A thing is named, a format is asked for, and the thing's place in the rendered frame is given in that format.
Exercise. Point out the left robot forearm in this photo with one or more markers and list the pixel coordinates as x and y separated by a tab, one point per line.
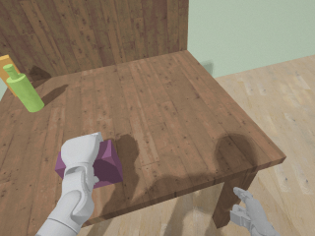
75	205

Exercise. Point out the left robot hand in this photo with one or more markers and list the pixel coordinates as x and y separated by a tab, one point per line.
82	149

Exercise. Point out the sponge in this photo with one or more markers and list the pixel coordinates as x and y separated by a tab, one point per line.
107	165

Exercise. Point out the right robot forearm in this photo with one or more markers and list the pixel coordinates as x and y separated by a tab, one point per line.
262	227

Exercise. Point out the right robot hand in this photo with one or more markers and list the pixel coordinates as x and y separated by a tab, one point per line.
243	216

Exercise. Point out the table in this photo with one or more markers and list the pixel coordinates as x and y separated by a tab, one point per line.
122	68

